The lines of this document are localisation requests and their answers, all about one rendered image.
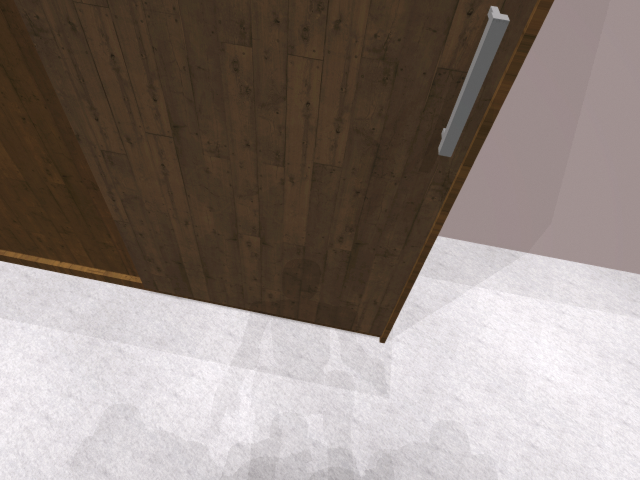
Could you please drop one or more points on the wardrobe door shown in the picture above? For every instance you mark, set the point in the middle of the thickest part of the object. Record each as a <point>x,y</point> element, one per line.
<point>274,155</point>
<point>50,203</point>

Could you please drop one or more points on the handle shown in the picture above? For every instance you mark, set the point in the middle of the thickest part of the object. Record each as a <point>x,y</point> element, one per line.
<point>485,53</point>

